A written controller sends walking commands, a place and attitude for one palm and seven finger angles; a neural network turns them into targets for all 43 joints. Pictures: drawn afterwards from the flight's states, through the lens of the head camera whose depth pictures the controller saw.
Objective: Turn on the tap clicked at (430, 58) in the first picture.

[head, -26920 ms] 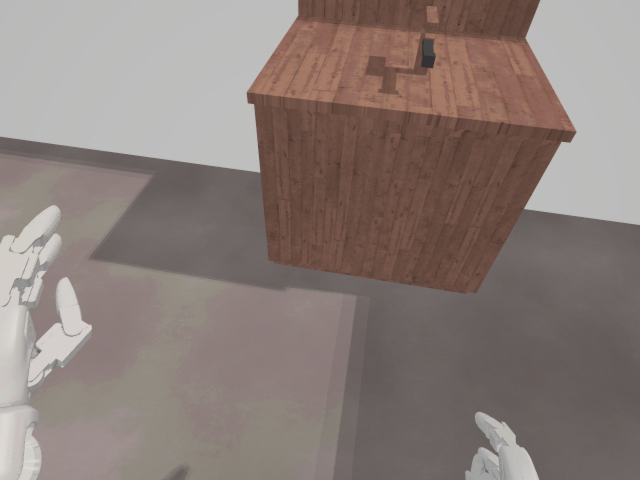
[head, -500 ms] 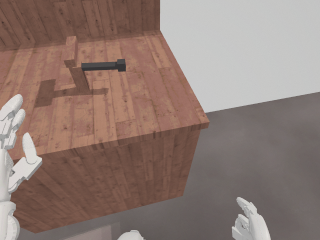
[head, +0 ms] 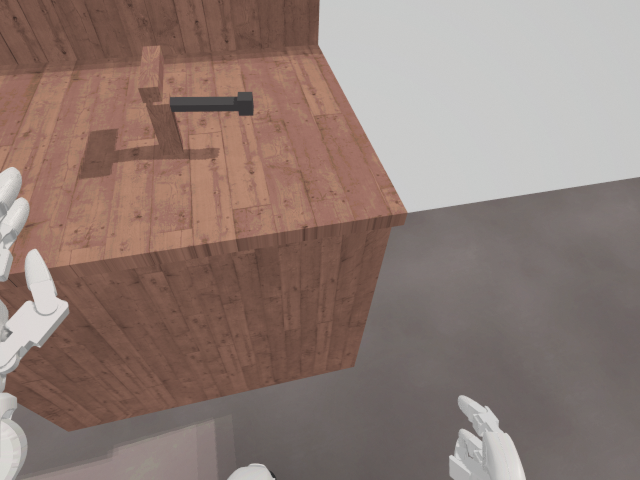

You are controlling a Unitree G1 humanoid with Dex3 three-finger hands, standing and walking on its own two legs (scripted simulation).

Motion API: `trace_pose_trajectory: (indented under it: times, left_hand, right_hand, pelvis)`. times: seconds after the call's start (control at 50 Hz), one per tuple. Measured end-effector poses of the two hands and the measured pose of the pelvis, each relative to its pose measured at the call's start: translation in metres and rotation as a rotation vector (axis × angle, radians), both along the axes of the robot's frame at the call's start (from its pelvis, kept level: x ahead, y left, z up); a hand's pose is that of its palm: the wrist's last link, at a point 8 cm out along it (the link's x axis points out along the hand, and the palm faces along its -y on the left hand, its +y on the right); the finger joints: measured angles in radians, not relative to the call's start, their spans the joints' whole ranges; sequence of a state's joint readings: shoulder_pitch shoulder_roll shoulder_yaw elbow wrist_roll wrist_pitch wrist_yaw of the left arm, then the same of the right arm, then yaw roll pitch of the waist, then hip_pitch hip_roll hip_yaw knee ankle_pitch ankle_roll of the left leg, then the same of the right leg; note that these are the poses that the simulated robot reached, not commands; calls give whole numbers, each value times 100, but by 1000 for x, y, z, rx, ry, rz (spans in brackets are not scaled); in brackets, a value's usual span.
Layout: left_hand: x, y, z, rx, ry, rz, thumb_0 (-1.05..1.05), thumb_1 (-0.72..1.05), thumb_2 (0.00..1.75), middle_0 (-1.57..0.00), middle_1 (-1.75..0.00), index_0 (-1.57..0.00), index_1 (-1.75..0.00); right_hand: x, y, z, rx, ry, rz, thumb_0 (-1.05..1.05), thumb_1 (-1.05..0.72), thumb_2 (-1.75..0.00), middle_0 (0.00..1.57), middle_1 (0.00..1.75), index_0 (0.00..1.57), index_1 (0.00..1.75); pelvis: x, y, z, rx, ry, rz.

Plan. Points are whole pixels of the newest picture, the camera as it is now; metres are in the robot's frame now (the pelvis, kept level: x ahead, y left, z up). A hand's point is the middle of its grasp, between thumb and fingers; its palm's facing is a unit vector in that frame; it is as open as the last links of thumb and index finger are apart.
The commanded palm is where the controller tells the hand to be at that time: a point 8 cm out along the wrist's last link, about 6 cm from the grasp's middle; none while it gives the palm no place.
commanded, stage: step back with the hand held close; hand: left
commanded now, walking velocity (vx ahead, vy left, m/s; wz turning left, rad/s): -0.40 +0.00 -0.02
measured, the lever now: (245, 103) +0.66 +0.19 +0.12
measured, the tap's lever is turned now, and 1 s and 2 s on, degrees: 81 81 81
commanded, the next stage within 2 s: stop stepping back and stand still in 0.02 s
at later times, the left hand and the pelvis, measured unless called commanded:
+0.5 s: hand (10, 444) +0.11 +0.23 +0.18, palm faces +0.43 -0.80 -0.42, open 7.4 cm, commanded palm +0.07 +0.27 +0.19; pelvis -0.08 -0.02 +0.01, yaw +1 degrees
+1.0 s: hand out of the picture +0.09 +0.24 +0.17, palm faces +0.46 -0.81 -0.37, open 7.4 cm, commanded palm +0.05 +0.28 +0.19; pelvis -0.10 -0.01 +0.01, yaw +3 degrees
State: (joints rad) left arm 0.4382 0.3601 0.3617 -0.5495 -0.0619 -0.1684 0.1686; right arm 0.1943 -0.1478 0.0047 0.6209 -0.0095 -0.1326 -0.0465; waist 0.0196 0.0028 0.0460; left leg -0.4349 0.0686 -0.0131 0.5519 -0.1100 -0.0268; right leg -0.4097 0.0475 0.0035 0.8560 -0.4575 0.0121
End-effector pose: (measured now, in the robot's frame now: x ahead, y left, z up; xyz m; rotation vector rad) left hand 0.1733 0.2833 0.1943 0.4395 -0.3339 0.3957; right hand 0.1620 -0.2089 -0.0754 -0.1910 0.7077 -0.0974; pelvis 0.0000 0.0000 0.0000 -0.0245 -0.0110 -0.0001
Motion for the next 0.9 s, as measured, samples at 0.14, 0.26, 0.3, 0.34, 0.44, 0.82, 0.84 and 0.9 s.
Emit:
trace_pose_trajectory:
  times: [0.14,0.26,0.3,0.34,0.44,0.82,0.84,0.9]
  left_hand:
    - [-24,-40,10,27,56,-72,2,89,90,-20,-31,-21,-30]
    - [-39,-37,1,35,145,-58,1,89,90,-21,-31,-22,-31]
    - [-46,-32,-2,27,147,-45,1,89,90,-21,-31,-22,-31]
    - [-56,-27,-5,24,129,-43,2,89,90,-21,-31,-22,-31]
    - [-87,-19,-2,39,123,-3,2,89,90,-21,-31,-22,-31]
    - [-114,-22,-3,11,41,26,2,89,90,-21,-31,-21,-30]
    - [-116,-22,-5,-2,46,25,2,89,90,-20,-31,-21,-30]
    - [-121,-18,-10,-29,62,25,2,89,90,-21,-31,-21,-30]
  right_hand:
    - [-27,-14,-6,34,49,8,1,-90,-90,20,30,21,30]
    - [-58,-38,11,2,39,-70,1,-90,-90,20,30,21,30]
    - [-67,-48,13,-30,22,-86,1,-90,-90,20,30,21,30]
    - [-76,-57,12,-70,4,-98,1,-90,-90,20,30,21,30]
    - [-97,-63,11,-79,10,-117,1,-91,-90,20,30,20,30]
    - [-124,-26,-15,20,51,-18,1,-90,-90,20,30,21,30]
    - [-124,-27,-16,15,66,-12,1,-90,-90,20,30,21,30]
    - [-125,-27,-12,-14,83,-6,1,-90,-90,20,30,21,30]
  pelvis:
    - [-29,-16,9,35,25,-21]
    - [-48,-20,18,88,42,-17]
    - [-54,-17,15,75,40,-3]
    - [-62,-12,8,40,37,16]
    - [-79,-13,7,54,-7,14]
    - [-103,-19,-1,33,-54,51]
    - [-103,-18,0,34,-52,52]
    - [-104,-14,2,31,-47,56]
